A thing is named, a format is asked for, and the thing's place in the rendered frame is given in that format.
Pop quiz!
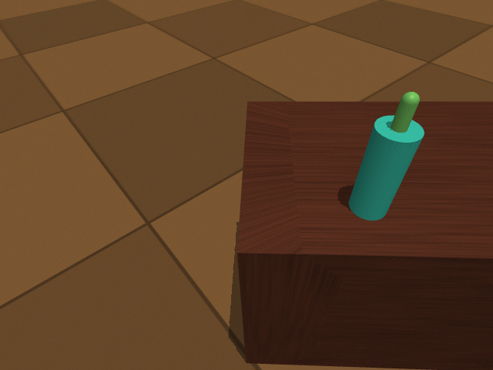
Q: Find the bottle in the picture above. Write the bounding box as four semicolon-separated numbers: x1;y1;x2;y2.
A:
349;92;424;220

